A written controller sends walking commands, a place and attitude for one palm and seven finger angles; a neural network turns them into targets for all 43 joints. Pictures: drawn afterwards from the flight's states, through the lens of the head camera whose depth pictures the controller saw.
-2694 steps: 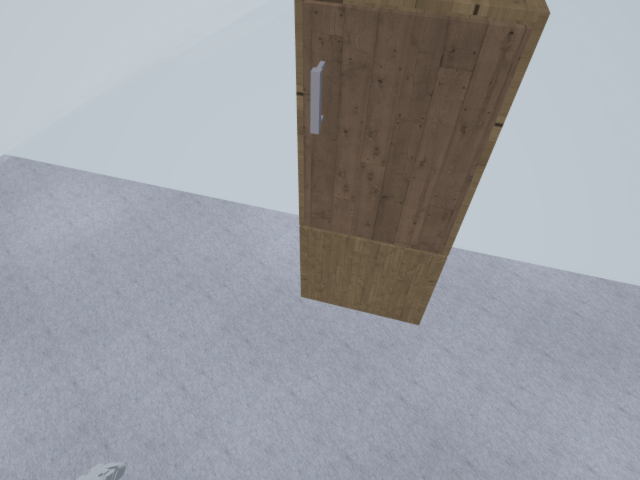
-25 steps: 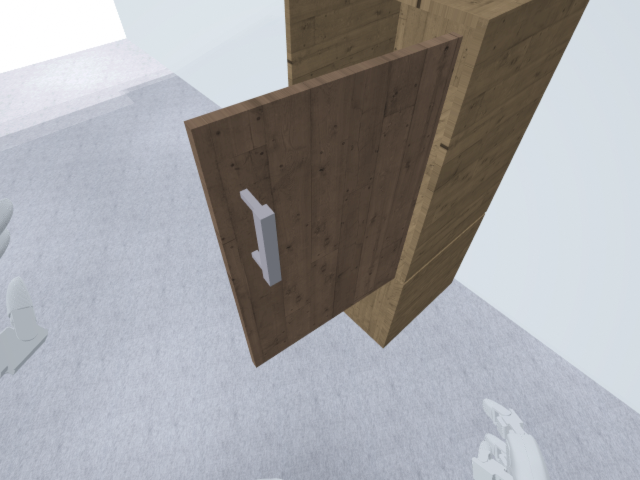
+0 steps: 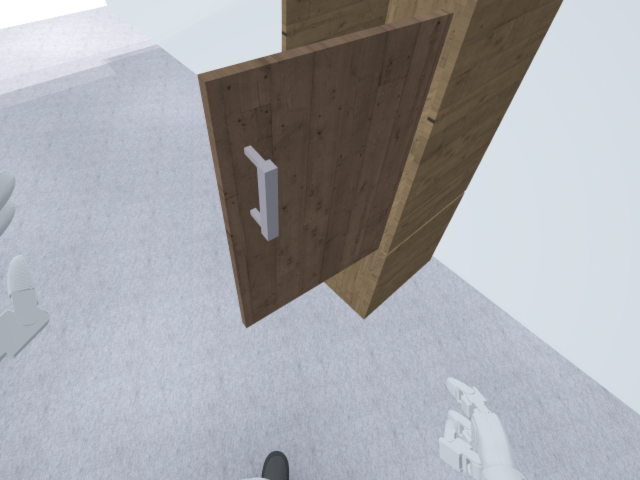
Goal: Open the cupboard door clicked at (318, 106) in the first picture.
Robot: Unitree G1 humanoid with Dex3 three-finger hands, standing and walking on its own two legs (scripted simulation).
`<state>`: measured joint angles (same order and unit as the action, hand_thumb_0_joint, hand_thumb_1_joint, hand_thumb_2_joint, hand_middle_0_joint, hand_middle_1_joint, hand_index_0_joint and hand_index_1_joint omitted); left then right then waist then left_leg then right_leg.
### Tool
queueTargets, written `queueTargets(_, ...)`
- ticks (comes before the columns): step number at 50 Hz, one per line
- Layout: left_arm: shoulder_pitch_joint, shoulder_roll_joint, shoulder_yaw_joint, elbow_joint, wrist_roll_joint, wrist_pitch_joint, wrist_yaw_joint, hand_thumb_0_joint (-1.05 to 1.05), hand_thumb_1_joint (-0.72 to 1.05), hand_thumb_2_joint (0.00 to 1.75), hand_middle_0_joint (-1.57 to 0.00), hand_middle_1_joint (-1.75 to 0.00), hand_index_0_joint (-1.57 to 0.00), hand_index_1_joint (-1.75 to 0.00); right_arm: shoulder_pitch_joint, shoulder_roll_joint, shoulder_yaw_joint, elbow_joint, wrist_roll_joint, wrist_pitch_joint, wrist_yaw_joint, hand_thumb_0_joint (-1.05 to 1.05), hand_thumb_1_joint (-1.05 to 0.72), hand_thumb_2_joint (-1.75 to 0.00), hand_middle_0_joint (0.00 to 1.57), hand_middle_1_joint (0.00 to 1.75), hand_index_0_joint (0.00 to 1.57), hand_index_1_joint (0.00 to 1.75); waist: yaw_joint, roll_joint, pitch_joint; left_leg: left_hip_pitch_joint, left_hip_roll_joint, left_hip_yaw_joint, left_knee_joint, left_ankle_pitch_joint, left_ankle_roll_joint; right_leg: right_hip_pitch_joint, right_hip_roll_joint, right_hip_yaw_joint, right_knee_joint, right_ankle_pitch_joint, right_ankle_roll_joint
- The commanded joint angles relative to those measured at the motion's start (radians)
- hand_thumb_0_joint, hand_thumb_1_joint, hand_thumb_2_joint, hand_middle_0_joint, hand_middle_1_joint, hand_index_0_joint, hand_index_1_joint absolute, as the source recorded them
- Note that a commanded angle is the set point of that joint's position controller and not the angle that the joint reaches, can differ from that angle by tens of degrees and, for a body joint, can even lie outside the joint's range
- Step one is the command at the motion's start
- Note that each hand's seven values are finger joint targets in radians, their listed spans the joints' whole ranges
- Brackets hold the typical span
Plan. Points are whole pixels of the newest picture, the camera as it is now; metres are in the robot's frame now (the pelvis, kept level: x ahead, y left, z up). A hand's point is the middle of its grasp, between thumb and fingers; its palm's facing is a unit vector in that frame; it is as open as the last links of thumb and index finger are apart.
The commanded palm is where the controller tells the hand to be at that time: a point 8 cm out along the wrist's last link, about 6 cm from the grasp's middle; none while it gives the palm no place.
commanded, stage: stop stepping back and stand still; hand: left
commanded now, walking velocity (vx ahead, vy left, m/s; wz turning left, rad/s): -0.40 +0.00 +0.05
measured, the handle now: (261, 195) +0.46 +0.14 +0.08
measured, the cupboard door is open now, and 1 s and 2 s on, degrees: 83 83 83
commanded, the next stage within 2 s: let the arm hang, fingers relaxed in 1.14 s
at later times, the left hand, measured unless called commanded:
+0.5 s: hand out of the picture +0.14 +0.27 +0.15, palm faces +0.48 -0.77 -0.43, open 7.4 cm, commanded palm +0.07 +0.30 +0.18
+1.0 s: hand out of the picture +0.05 +0.31 +0.15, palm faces +0.50 -0.75 -0.43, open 7.4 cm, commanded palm -0.01 +0.34 +0.18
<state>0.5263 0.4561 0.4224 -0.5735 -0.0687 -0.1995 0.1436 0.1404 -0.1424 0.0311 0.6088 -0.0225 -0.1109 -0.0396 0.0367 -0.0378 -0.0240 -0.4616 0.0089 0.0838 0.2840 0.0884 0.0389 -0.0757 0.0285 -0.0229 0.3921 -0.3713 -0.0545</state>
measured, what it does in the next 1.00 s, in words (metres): walks backwards: left foot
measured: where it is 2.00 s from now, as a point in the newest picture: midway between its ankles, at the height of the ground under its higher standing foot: outside the picture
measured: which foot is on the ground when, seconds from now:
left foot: down 0.00-0.26, up 0.28-0.46, down 0.48-1.00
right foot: down 0.00-1.00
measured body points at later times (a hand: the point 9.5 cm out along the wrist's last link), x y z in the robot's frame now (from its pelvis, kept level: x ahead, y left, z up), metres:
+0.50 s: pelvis -0.06 +0.00 +0.00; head -0.05 +0.00 +0.45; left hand +0.11 +0.31 +0.18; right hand +0.07 -0.27 -0.10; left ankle -0.06 +0.13 -0.73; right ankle -0.10 -0.11 -0.73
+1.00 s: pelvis -0.13 +0.03 +0.01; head -0.12 +0.04 +0.46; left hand +0.02 +0.34 +0.18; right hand +0.05 -0.18 -0.08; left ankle -0.07 +0.14 -0.73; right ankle -0.10 -0.10 -0.73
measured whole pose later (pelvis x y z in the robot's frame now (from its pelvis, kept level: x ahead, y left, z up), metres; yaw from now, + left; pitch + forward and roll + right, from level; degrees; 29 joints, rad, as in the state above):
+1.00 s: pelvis -0.13 +0.03 +0.01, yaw +4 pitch -2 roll -1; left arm 0.51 0.36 0.38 -0.42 -0.01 -0.18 0.14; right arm 0.23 -0.18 0.04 0.64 -0.01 -0.14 -0.08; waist 0.03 0.00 0.02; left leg -0.28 0.01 0.00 0.44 -0.13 0.01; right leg -0.18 0.00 -0.03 0.40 -0.20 0.02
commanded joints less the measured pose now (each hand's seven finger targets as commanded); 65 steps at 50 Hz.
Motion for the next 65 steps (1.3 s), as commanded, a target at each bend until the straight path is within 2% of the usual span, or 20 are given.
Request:
queueTargets(1, -0.077, 0.253, 0.180, -0.212, -0.013, -0.113, 0.012, 0.00, 0.90, 0.90, -0.20, -0.30, -0.20, -0.30, -0.047, -0.149, -0.048, -0.091, -0.010, -0.023, -0.028, 0.00, -0.90, -0.90, 0.20, 0.30, 0.20, 0.30, -0.025, 0.009, -0.150, 0.413, 0.044, -0.072, 0.389, -0.314, -0.075, -0.384, -0.292, 0.152, -0.165, 0.375, -0.079)
queueTargets(3, -0.090, 0.215, 0.150, -0.192, -0.008, -0.085, -0.005, 0.00, 0.90, 0.90, -0.20, -0.30, -0.20, -0.30, -0.051, -0.168, -0.069, -0.109, 0.031, -0.035, -0.047, 0.00, -0.90, -0.90, 0.20, 0.30, 0.20, 0.30, -0.046, -0.149, -0.138, 0.360, -0.008, -0.071, 0.422, -0.276, -0.058, -0.304, -0.221, 0.047, -0.031, 0.622, -0.031)
queueTargets(5, -0.023, 0.204, 0.158, -0.160, -0.013, -0.050, -0.013, 0.00, 0.90, 0.90, -0.20, -0.30, -0.20, -0.30, -0.059, -0.176, -0.055, -0.134, 0.032, -0.021, -0.062, 0.00, -0.90, -0.90, 0.20, 0.30, 0.20, 0.30, -0.058, 0.069, -0.126, 0.425, 0.042, -0.122, 0.200, 0.139, -0.022, -0.294, -0.107, -0.012, 0.149, 0.581, 0.061)
queueTargets(6, -0.022, 0.194, 0.155, -0.151, -0.013, -0.039, -0.015, 0.00, 0.90, 0.90, -0.20, -0.30, -0.20, -0.30, -0.080, -0.202, -0.065, -0.141, 0.031, -0.025, -0.062, 0.00, -0.90, -0.90, 0.20, 0.30, 0.20, 0.30, -0.036, 0.238, -0.114, 0.405, 0.115, -0.234, 0.086, 0.138, 0.018, -0.276, -0.015, -0.026, 0.218, 0.252, 0.084)
queueTargets(8, 0.034, 0.189, 0.169, -0.124, -0.013, -0.043, -0.008, 0.00, 0.90, 0.90, -0.20, -0.30, -0.20, -0.30, -0.053, -0.194, -0.063, -0.145, 0.017, -0.046, -0.048, 0.00, -0.90, -0.90, 0.20, 0.30, 0.20, 0.30, -0.013, 0.330, -0.147, 0.266, 0.204, -0.401, -0.140, -0.348, 0.046, -0.163, 0.043, 0.020, 0.302, -0.239, 0.048)
queueTargets(10, 0.073, 0.200, 0.194, -0.158, -0.011, -0.034, 0.003, 0.00, 0.90, 0.90, -0.20, -0.30, -0.20, -0.30, -0.058, -0.190, -0.063, -0.161, 0.011, -0.034, -0.042, 0.00, -0.90, -0.90, 0.20, 0.30, 0.20, 0.30, -0.011, 0.309, -0.082, 0.037, 0.148, -0.321, -0.201, -0.639, -0.033, 0.008, 0.052, -0.032, 0.137, -0.177, 0.008)
queueTargets(11, 0.107, 0.217, 0.208, -0.169, -0.013, -0.036, 0.000, 0.00, 0.90, 0.90, -0.20, -0.30, -0.20, -0.30, -0.060, -0.195, -0.068, -0.173, 0.016, -0.029, -0.039, 0.00, -0.90, -0.90, 0.20, 0.30, 0.20, 0.30, -0.012, 0.268, -0.085, 0.005, 0.081, -0.233, -0.121, -0.617, -0.067, 0.053, 0.033, -0.033, 0.016, -0.128, 0.005)
queueTargets(12, 0.156, 0.205, 0.197, -0.147, -0.007, -0.037, -0.002, 0.00, 0.90, 0.90, -0.20, -0.30, -0.20, -0.30, -0.043, -0.184, -0.071, -0.176, 0.023, -0.014, -0.033, 0.00, -0.90, -0.90, 0.20, 0.30, 0.20, 0.30, -0.025, 0.074, -0.070, 0.064, -0.008, -0.114, 0.164, -0.522, -0.070, -0.077, -0.094, 0.085, -0.138, -0.172, -0.021)
queueTargets(13, 0.166, 0.206, 0.193, -0.152, -0.015, -0.035, 0.001, 0.00, 0.90, 0.90, -0.20, -0.30, -0.20, -0.30, -0.046, -0.180, -0.081, -0.169, 0.033, -0.005, -0.030, 0.00, -0.90, -0.90, 0.20, 0.30, 0.20, 0.30, -0.019, -0.168, -0.030, 0.134, -0.067, -0.102, 0.543, -0.416, -0.077, -0.349, -0.316, 0.361, -0.298, -0.342, -0.080)
queueTargets(14, 0.117, 0.191, 0.192, -0.153, -0.012, -0.031, 0.007, 0.00, 0.90, 0.90, -0.20, -0.30, -0.20, -0.30, -0.033, -0.190, -0.086, -0.142, 0.025, -0.005, -0.033, 0.00, -0.90, -0.90, 0.20, 0.30, 0.20, 0.30, -0.024, -0.181, 0.038, 0.004, -0.046, -0.136, 0.738, -0.411, -0.072, -0.409, -0.379, 0.397, -0.296, -0.247, -0.122)
queueTargets(16, -0.011, 0.151, 0.132, -0.127, 0.006, -0.032, 0.007, 0.00, 0.90, 0.90, -0.20, -0.30, -0.20, -0.30, -0.009, -0.184, -0.072, -0.117, 0.020, -0.026, -0.033, 0.00, -0.90, -0.90, 0.20, 0.30, 0.20, 0.30, -0.064, -0.041, 0.041, -0.040, 0.028, -0.146, 0.715, -0.414, -0.063, -0.327, -0.323, 0.252, -0.188, -0.042, -0.086)
queueTargets(21, -0.118, 0.134, 0.086, -0.013, 0.049, -0.044, 0.038, 0.00, 0.90, 0.90, -0.20, -0.30, -0.20, -0.30, -0.005, -0.183, -0.067, -0.088, 0.028, -0.090, -0.075, 0.00, -0.90, -0.90, 0.20, 0.30, 0.20, 0.30, -0.035, -0.058, -0.012, 0.126, 0.005, -0.038, 0.267, -0.363, -0.018, -0.060, -0.263, 0.171, 0.020, 0.709, -0.016)
queueTargets(23, -0.099, 0.141, 0.093, -0.086, 0.048, -0.050, 0.041, 0.00, 0.90, 0.90, -0.20, -0.30, -0.20, -0.30, 0.008, -0.194, -0.079, -0.100, 0.025, -0.090, -0.071, 0.00, -0.90, -0.90, 0.20, 0.30, 0.20, 0.30, -0.030, -0.010, -0.099, 0.268, 0.025, -0.045, 0.153, -0.053, -0.002, -0.017, -0.189, 0.096, 0.120, 0.775, 0.054)
queueTargets(26, 0.025, 0.182, 0.153, -0.135, 0.043, -0.053, 0.038, 0.00, 0.90, 0.90, -0.20, -0.30, -0.20, -0.30, 0.016, -0.198, -0.086, -0.126, 0.031, -0.079, -0.059, 0.00, -0.90, -0.90, 0.20, 0.30, 0.20, 0.30, -0.023, 0.076, -0.179, 0.396, 0.087, -0.079, 0.223, 0.301, 0.008, -0.063, -0.103, 0.043, 0.155, 0.720, 0.078)
queueTargets(28, 0.030, 0.156, 0.139, -0.173, 0.040, -0.060, 0.030, 0.00, 0.90, 0.90, -0.20, -0.30, -0.20, -0.30, 0.010, -0.185, -0.073, -0.140, 0.033, -0.066, -0.043, 0.00, -0.90, -0.90, 0.20, 0.30, 0.20, 0.30, -0.033, 0.113, -0.167, 0.334, 0.086, -0.096, 0.223, 0.312, -0.006, -0.037, -0.090, 0.016, 0.154, 0.633, 0.068)
queueTargets(39, -0.039, 0.095, 0.089, -0.049, 0.032, -0.062, 0.011, 0.00, 0.90, 0.90, -0.20, -0.30, -0.20, -0.30, -0.023, -0.182, -0.055, -0.145, 0.022, -0.065, -0.044, 0.00, -0.90, -0.90, 0.20, 0.30, 0.20, 0.30, -0.042, 0.139, 0.026, 0.154, 0.081, -0.157, -0.003, -0.518, -0.021, -0.142, -0.039, 0.031, -0.048, 0.022, 0.064)
queueTargets(61, -0.026, 0.113, 0.098, -0.058, 0.051, -0.075, 0.020, 0.00, 0.90, 0.90, -0.20, -0.30, -0.20, -0.30, -0.022, -0.179, -0.064, -0.114, 0.021, -0.108, -0.049, 0.00, -0.90, -0.90, 0.20, 0.30, 0.20, 0.30, -0.027, 0.150, -0.016, 0.181, 0.061, -0.175, -0.036, -0.496, -0.029, -0.084, -0.024, 0.022, -0.064, 0.069, 0.065)
queueTargets(62, -0.097, -0.073, -0.305, 0.754, 0.114, 0.100, -0.122, 0.00, 0.90, 0.90, -0.20, -0.30, -0.20, -0.30, -0.068, -0.376, -0.113, 0.163, 0.022, -0.096, 0.040, 0.00, -0.90, -0.90, 0.20, 0.30, 0.20, 0.30, -0.073, 0.156, 0.050, 0.042, 0.100, -0.239, 0.149, -0.188, 0.000, -0.185, -0.105, 0.010, 0.073, 0.229, 0.028)
queueTargets(63, -0.096, -0.060, -0.281, 0.786, 0.102, 0.170, -0.140, 0.00, 0.90, 0.90, -0.20, -0.30, -0.20, -0.30, 0.007, -0.317, -0.112, 0.158, 0.030, -0.021, 0.043, 0.00, -0.90, -0.90, 0.20, 0.30, 0.20, 0.30, -0.056, 0.117, -0.014, 0.136, 0.107, -0.187, 0.173, -0.107, -0.015, -0.205, -0.110, 0.046, 0.067, 0.185, 0.026)
queueTargets(65, -0.157, -0.046, -0.300, 0.843, 0.105, 0.182, -0.146, 0.00, 0.90, 0.90, -0.20, -0.30, -0.20, -0.30, 0.008, -0.324, -0.100, 0.147, 0.017, 0.018, 0.041, 0.00, -0.90, -0.90, 0.20, 0.30, 0.20, 0.30, -0.050, 0.015, -0.045, 0.119, 0.117, -0.242, 0.179, -0.194, 0.014, -0.224, -0.099, 0.042, 0.092, 0.074, 0.011)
